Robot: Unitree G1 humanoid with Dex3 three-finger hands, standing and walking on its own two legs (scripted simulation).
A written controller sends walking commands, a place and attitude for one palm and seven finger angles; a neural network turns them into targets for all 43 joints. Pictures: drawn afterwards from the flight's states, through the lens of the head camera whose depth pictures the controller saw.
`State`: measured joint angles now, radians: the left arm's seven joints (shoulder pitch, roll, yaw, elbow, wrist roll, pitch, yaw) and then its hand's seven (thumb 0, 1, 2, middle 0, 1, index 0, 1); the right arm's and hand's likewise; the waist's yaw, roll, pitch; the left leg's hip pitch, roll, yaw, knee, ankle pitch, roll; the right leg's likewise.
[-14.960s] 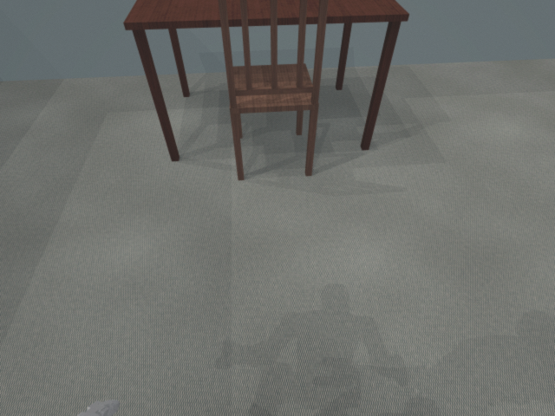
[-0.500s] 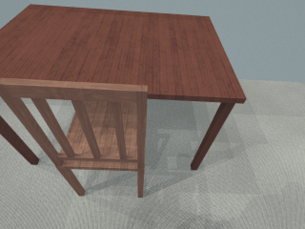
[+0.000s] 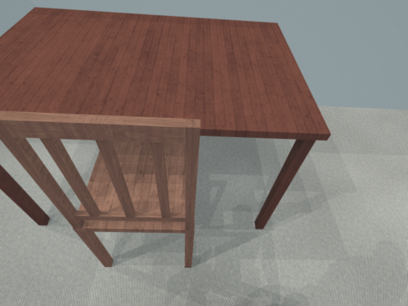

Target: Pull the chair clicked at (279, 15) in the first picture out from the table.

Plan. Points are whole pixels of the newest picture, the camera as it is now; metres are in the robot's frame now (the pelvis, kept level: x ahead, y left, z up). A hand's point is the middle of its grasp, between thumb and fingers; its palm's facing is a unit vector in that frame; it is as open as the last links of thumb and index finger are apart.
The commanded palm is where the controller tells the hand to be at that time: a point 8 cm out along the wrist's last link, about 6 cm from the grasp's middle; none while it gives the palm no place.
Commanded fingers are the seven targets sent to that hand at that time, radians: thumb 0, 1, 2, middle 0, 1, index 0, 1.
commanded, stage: look again from close up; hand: left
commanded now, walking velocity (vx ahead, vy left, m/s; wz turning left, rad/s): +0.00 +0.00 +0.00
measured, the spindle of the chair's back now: (119, 183) +0.40 +0.24 -0.07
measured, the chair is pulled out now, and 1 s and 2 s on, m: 0.00 0.00 0.00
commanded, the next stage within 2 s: raise the hand toward the chair's back in 0.60 s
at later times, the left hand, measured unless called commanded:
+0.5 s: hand out of the picture -0.02 +0.16 -0.18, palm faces +0.00 -0.98 -0.17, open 7.4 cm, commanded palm none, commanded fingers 0.00 0.90 0.90 -0.20 -0.30 -0.20 -0.30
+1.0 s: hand (141, 254) +0.21 +0.13 +0.01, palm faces +0.07 -1.00 +0.02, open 8.2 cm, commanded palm +0.11 +0.20 -0.07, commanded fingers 0.00 0.53 0.74 -0.16 -0.24 -0.16 -0.24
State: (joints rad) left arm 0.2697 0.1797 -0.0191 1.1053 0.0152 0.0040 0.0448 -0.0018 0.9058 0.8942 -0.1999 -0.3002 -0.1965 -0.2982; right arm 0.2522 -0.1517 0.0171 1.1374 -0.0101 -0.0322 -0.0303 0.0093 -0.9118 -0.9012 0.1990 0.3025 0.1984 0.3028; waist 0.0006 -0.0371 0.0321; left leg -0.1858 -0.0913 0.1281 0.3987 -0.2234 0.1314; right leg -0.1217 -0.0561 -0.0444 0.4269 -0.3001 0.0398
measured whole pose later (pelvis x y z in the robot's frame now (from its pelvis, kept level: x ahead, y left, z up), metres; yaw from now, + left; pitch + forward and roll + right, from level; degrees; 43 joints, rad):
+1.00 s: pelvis -0.03 -0.04 -0.04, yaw +4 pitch +7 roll +1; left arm 0.26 0.16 0.09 0.19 -0.23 -0.42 -0.15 0.01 0.77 0.82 -0.18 -0.27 -0.17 -0.27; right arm 0.23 -0.27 -0.02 0.70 0.01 -0.24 0.00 0.02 -0.90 -0.90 0.20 0.30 0.20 0.30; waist -0.06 0.00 -0.14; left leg -0.61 -0.07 0.08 0.84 -0.37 0.07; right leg -0.60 0.01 -0.04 0.88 -0.41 -0.04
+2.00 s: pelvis -0.02 -0.02 -0.09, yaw +5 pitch +17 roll -4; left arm 0.37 0.25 0.17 -0.01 -0.28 -0.43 -0.25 -0.01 -0.40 0.34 -0.07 -0.10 -0.07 -0.09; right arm 0.18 -0.22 0.00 0.53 0.02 -0.18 -0.03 0.02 -0.90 -0.90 0.20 0.30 0.20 0.30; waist 0.00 0.04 -0.16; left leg -0.94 -0.05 0.03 1.14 -0.51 0.11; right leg -0.87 0.03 -0.11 1.08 -0.51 -0.02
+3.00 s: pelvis -0.02 -0.02 -0.08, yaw +5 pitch +17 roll -4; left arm 0.28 0.28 0.20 0.08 -0.30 -0.39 -0.29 -0.02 -0.50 0.30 -0.06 -0.08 -0.06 -0.08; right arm 0.22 -0.25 0.03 0.52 0.03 -0.16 -0.03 0.02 -0.90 -0.90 0.20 0.30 0.20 0.30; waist -0.01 0.05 -0.15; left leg -0.92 -0.05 0.01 1.12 -0.50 0.10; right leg -0.85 0.03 -0.12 1.05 -0.50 -0.03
